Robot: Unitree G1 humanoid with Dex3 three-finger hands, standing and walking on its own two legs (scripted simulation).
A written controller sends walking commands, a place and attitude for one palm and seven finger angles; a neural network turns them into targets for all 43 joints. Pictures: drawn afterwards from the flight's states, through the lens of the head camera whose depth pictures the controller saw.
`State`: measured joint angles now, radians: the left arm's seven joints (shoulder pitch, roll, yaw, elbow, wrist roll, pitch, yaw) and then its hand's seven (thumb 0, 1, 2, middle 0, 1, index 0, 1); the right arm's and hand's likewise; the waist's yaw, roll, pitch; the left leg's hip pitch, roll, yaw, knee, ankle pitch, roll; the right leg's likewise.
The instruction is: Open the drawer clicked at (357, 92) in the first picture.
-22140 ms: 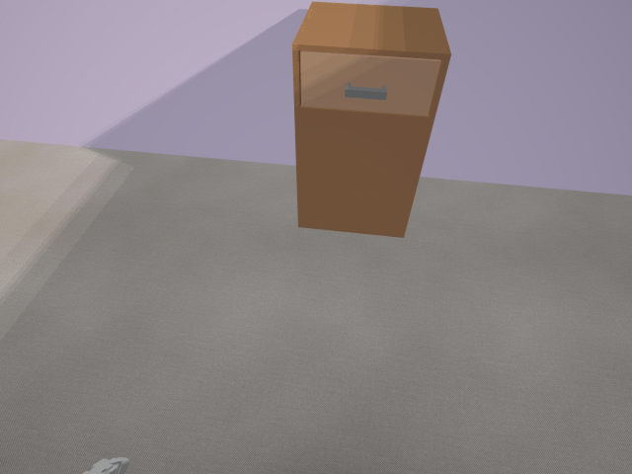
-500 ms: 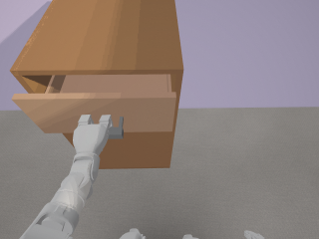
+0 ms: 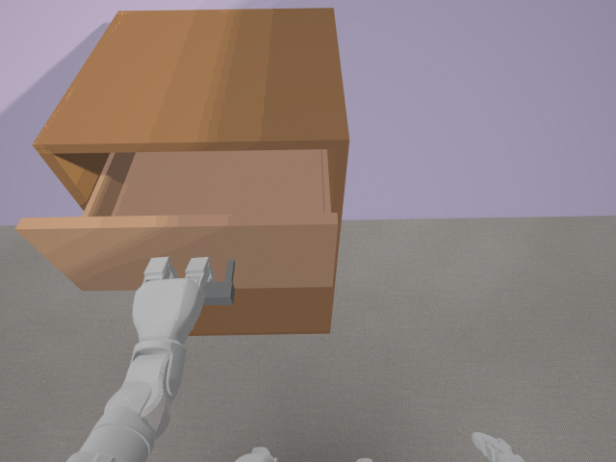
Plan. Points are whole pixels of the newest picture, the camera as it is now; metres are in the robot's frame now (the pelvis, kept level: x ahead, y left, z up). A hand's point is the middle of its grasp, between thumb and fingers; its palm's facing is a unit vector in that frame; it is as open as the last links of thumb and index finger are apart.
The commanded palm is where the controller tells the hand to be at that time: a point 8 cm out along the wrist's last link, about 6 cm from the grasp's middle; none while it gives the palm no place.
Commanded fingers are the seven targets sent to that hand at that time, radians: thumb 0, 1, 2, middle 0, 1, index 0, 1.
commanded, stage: pull the drawer open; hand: left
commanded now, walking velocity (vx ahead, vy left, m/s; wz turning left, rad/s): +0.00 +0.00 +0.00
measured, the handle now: (190, 280) +0.38 +0.19 -0.02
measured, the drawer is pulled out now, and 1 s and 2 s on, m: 0.14 0.26 0.30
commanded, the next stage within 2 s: open the thumb to release the handle in 1.54 s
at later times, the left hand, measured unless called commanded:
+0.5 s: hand (178, 352) +0.28 +0.19 -0.04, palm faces -0.02 -0.09 -1.00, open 5.7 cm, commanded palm +0.24 +0.19 +0.01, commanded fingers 0.00 0.90 0.90 -0.40 -1.35 -0.40 -1.35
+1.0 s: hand (169, 402) +0.21 +0.19 -0.04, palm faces +0.00 -0.10 -0.99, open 5.8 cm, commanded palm +0.17 +0.19 +0.01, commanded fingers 0.00 0.90 0.90 -0.40 -1.35 -0.40 -1.35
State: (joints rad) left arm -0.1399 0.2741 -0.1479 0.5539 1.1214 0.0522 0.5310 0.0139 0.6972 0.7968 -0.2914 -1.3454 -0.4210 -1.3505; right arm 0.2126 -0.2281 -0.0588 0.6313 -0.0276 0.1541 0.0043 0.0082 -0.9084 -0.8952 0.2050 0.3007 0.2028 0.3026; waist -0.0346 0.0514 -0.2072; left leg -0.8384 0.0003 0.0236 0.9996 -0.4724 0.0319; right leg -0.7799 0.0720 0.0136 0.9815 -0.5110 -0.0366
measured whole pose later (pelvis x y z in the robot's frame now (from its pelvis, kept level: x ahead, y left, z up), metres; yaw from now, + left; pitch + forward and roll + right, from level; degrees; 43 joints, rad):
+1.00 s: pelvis +0.00 -0.01 -0.01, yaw +1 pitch +16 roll +0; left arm 0.35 0.28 -0.16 0.12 1.13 0.01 0.56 0.04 0.68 0.78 -0.29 -1.35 -0.42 -1.35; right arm 0.11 -0.22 -0.02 0.53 -0.05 0.14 0.04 0.01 -0.91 -0.90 0.20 0.30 0.20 0.30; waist 0.02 0.04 -0.20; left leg -0.83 0.00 0.02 1.07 -0.51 0.02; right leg -0.79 0.07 0.01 1.08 -0.57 -0.05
